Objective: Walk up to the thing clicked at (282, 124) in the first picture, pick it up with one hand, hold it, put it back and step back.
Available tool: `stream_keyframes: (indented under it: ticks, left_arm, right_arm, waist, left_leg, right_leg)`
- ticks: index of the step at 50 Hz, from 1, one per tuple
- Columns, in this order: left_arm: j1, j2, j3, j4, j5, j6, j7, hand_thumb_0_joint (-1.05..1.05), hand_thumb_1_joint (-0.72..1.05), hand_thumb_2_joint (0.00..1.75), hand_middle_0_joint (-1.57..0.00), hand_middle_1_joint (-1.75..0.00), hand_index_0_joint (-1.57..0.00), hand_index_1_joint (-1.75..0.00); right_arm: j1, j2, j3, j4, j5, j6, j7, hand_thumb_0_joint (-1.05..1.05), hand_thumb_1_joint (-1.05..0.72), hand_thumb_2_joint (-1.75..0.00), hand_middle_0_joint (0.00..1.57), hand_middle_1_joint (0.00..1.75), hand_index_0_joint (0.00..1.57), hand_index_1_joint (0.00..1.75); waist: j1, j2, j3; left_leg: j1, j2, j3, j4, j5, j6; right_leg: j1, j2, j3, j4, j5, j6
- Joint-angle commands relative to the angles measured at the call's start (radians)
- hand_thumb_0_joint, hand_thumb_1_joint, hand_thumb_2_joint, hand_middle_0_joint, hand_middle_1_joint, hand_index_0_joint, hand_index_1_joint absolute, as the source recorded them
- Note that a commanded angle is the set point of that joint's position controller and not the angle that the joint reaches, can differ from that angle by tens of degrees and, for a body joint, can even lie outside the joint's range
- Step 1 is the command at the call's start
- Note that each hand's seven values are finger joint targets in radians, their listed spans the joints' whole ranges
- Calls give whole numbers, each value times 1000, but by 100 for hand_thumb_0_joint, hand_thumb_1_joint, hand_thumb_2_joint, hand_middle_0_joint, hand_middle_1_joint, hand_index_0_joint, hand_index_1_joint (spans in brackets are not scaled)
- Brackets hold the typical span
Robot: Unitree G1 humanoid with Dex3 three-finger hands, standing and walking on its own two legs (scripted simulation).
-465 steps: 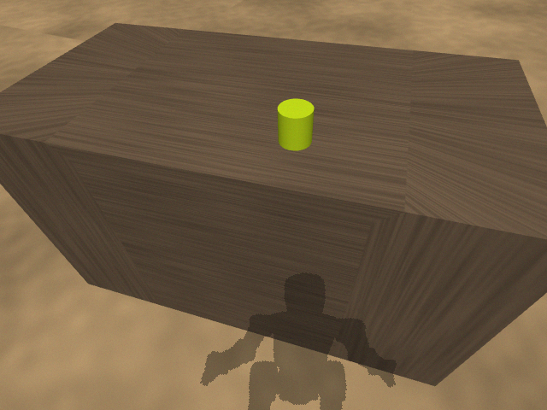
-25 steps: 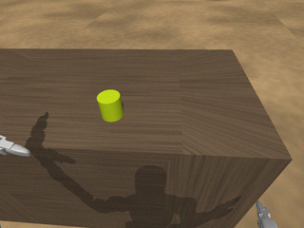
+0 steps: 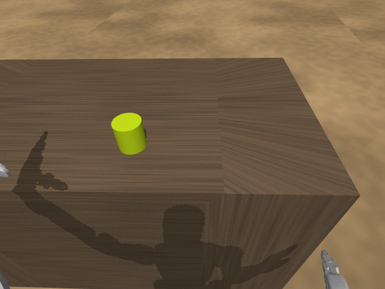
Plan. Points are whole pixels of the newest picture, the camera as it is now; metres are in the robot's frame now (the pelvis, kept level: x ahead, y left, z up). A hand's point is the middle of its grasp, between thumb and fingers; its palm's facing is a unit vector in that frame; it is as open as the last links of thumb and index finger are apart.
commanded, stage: go down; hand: left
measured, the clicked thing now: (129, 133) +0.50 +0.19 +0.07
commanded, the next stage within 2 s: approach in 1.58 s
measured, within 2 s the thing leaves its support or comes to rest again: neither
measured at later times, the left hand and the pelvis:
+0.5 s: hand out of the picture +0.36 +0.37 +0.22, palm faces +0.19 -0.98 -0.03, open 17.7 cm; pelvis +0.01 +0.00 +0.00, yaw +0 degrees
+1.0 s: hand out of the picture +0.39 +0.37 +0.22, palm faces +0.15 -0.99 +0.01, open 17.7 cm; pelvis +0.01 +0.01 +0.00, yaw +0 degrees
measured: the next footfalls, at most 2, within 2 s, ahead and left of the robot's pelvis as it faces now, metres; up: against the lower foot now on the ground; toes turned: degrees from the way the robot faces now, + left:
none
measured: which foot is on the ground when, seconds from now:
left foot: down 0.00-1.00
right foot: down 0.00-1.00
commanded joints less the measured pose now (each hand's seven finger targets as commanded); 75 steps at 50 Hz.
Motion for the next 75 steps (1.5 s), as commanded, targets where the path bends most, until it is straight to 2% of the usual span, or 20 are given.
stream_keyframes:
  ticks: [1,14,15,17,27,33,35,37,44,46,47,49,50,57,65,66,67,69,71,75]
  left_arm:
    - [-397,404,45,-188,-26,-50,-17,0,-61,7,-4,-3,-4,-4]
    - [-439,442,52,-145,-28,-18,-43,0,-61,6,-5,-3,-4,-4]
    - [-432,410,29,-128,-29,-10,-47,0,-61,7,-4,-4,-4,-5]
    - [-446,439,45,-137,-31,-8,-50,0,-61,6,-5,-4,-4,-5]
    - [-495,440,25,-102,-28,20,-61,0,-61,5,-4,-4,-4,-5]
    - [-498,436,10,-63,-29,47,-79,0,-61,5,-5,-4,-5,-5]
    - [-525,480,32,-77,-25,48,-76,0,-61,6,-4,-4,-4,-5]
    - [-544,480,26,-80,-21,51,-78,0,-61,6,-4,-4,-5,-5]
    - [-568,506,38,-63,-20,48,-82,0,-61,7,-4,-5,-4,-5]
    - [-552,468,5,-6,-19,56,-91,0,-61,6,-4,-5,-4,-5]
    - [-583,487,19,-54,-26,49,-93,0,-61,6,-4,-5,-4,-5]
    - [-582,516,22,-23,-17,52,-90,0,-61,6,-4,-4,-4,-5]
    - [-591,547,43,-44,-13,47,-89,0,-61,6,-4,-5,-5,-5]
    - [-563,468,-5,5,-18,46,-92,0,-61,5,-4,-5,-5,-5]
    - [-574,507,23,-52,-16,51,-79,0,-61,5,-5,-6,-5,-6]
    - [-546,473,7,-29,-15,58,-82,0,-61,5,-5,-5,-5,-5]
    - [-542,481,19,-46,-21,57,-81,0,-61,5,-4,-5,-5,-5]
    - [-531,482,19,-36,-20,59,-79,0,-61,5,-5,-5,-5,-5]
    - [-559,508,34,-57,-19,54,-80,0,-61,4,-5,-5,-5,-5]
    - [-534,463,9,-37,-21,61,-84,0,-61,4,-5,-5,-6,-5]
  right_arm:
    - [-91,-141,-53,-129,2,-61,-18,0,54,-5,5,5,5,5]
    - [-95,-143,-47,-120,-1,-72,-36,0,53,-5,5,5,5,5]
    - [-79,-87,4,-100,1,-68,-28,0,53,-6,5,5,5,5]
    - [-111,-145,-44,-134,0,-71,-36,0,53,-6,5,5,5,5]
    - [-138,-119,-10,-139,2,-74,-41,0,53,-5,5,5,5,5]
    - [-111,-99,7,-126,3,-64,-40,0,53,-5,5,5,5,5]
    - [-107,-181,-52,-154,-1,-69,-47,0,53,-5,5,5,5,5]
    - [-95,-112,1,-128,3,-62,-37,0,54,-5,5,5,5,5]
    - [-122,-164,-37,-179,4,-72,-43,0,53,-5,5,5,5,5]
    - [-86,-91,20,-120,6,-59,-36,0,53,-5,5,5,5,5]
    - [-129,-148,-22,-185,6,-67,-42,0,53,-5,5,5,5,5]
    - [-91,-118,3,-114,5,-58,-40,0,53,-5,5,5,5,5]
    - [-120,-166,-30,-184,4,-66,-44,0,53,-5,5,5,5,5]
    - [-115,-123,-4,-159,9,-60,-40,0,53,-5,5,5,5,5]
    - [-64,-151,-30,-149,7,-53,-42,0,53,-5,5,5,5,5]
    - [-69,-115,4,-151,7,-51,-35,0,53,-5,5,5,5,5]
    - [-78,-161,-37,-182,8,-56,-39,0,53,-5,5,5,5,5]
    - [-79,-119,1,-158,10,-51,-35,0,53,-5,5,5,5,5]
    - [-91,-175,-47,-205,7,-54,-42,0,52,-5,5,5,5,5]
    - [-79,-108,4,-142,8,-47,-36,0,53,-5,5,5,5,5]
  waist:
    - [-3,132,-212]
    - [-6,109,-254]
    - [-3,126,-251]
    - [-11,119,-274]
    - [-10,113,-230]
    - [-10,133,-262]
    - [-24,124,-299]
    - [-5,164,-278]
    - [-17,130,-293]
    - [-15,129,-259]
    - [-22,130,-307]
    - [-10,151,-279]
    - [-14,150,-316]
    - [-20,135,-285]
    - [-18,174,-291]
    - [-13,159,-301]
    - [-18,143,-301]
    - [-5,140,-279]
    - [-27,139,-331]
    - [-12,142,-295]
  left_leg:
    - [207,-12,-3,-72,110,11]
    - [219,-20,0,-42,177,19]
    - [231,-19,1,-40,202,20]
    - [242,-16,-2,-36,229,19]
    - [206,-15,-7,-46,147,18]
    - [226,-16,-4,-21,234,20]
    - [242,-11,-13,-20,249,15]
    - [232,-11,-11,-23,225,12]
    - [217,-10,-14,-18,216,13]
    - [191,-19,-3,-11,211,23]
    - [222,-14,-8,-11,222,18]
    - [196,-22,-3,-9,206,20]
    - [223,-13,-11,-10,227,13]
    - [208,-10,-13,-7,206,17]
    - [223,-5,-17,-1,258,8]
    - [224,-7,-15,3,257,12]
    - [217,-5,-17,0,262,11]
    - [193,-12,-11,2,247,17]
    - [235,-7,-16,9,277,14]
    - [212,-15,-9,10,256,21]
  right_leg:
    - [-72,29,-47,-75,122,-38]
    - [-67,26,-45,-76,179,-31]
    - [-74,26,-46,-73,194,-33]
    - [-72,27,-47,-72,213,-32]
    - [-90,29,-49,-79,147,-36]
    - [-94,29,-47,-64,212,-35]
    - [-89,32,-50,-61,222,-35]
    - [-101,31,-49,-63,192,-40]
    - [-92,32,-47,-61,193,-37]
    - [-99,27,-40,-65,197,-34]
    - [-89,30,-42,-60,206,-34]
    - [-97,26,-40,-64,194,-34]
    - [-90,30,-44,-57,202,-37]
    - [-124,34,-46,-55,179,-39]
    - [-123,35,-49,-48,204,-41]
    - [-124,35,-48,-50,202,-40]
    - [-107,37,-51,-48,209,-40]
    - [-107,33,-46,-48,209,-38]
    - [-106,34,-47,-45,227,-37]
    - [-111,29,-44,-46,221,-35]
